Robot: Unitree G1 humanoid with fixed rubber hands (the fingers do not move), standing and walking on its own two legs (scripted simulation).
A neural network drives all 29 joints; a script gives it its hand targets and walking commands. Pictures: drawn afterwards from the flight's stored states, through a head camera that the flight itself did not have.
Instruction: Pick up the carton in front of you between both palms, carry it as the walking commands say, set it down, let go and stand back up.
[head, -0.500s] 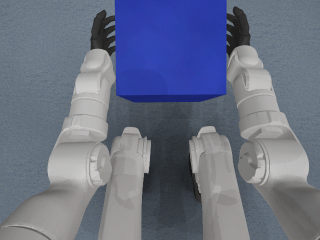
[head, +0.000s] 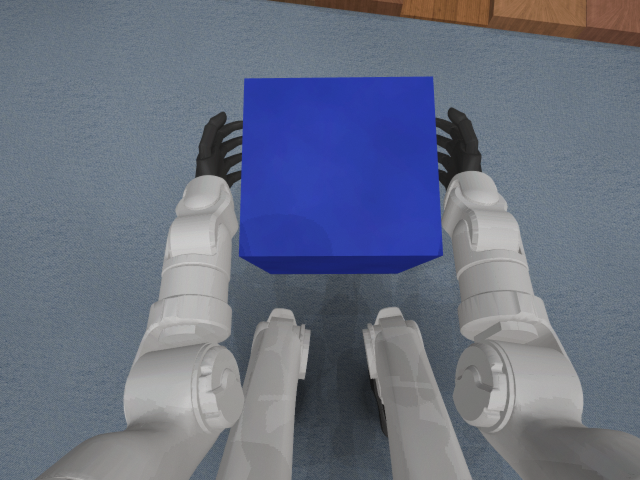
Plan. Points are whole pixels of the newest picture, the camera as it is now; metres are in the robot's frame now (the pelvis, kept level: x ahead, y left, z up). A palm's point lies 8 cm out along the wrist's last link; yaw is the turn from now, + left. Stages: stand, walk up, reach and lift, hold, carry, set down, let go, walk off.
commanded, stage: reach and lift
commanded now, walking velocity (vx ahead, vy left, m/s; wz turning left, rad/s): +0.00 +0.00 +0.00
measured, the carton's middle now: (335, 195) +0.45 +0.00 -0.12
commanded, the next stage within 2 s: none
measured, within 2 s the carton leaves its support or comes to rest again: neither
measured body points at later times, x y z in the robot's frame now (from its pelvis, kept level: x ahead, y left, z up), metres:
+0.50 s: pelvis +0.06 +0.00 +0.15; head +0.16 +0.00 +0.58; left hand +0.42 +0.15 +0.10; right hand +0.42 -0.15 +0.10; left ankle +0.09 +0.13 -0.50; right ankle +0.09 -0.13 -0.50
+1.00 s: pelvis +0.09 +0.00 +0.24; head +0.06 +0.00 +0.69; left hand +0.39 +0.15 +0.25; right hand +0.39 -0.15 +0.25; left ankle +0.09 +0.13 -0.50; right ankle +0.10 -0.13 -0.50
